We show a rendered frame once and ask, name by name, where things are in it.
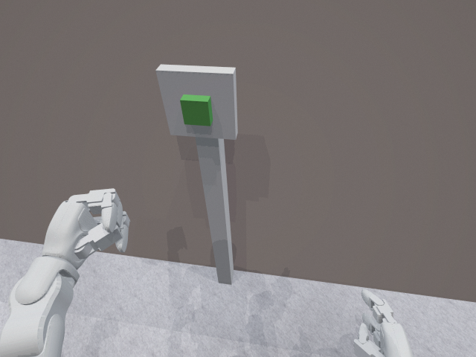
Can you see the left robot hand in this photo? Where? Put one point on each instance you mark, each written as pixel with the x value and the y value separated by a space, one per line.
pixel 74 234

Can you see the right robot hand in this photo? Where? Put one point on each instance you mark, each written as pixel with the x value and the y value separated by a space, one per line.
pixel 389 336

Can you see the left robot forearm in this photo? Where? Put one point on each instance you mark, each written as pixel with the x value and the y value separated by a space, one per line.
pixel 38 304

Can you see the button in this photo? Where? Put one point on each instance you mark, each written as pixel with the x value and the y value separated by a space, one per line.
pixel 196 110

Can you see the panel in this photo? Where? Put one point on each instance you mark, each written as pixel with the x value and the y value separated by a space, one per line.
pixel 220 84

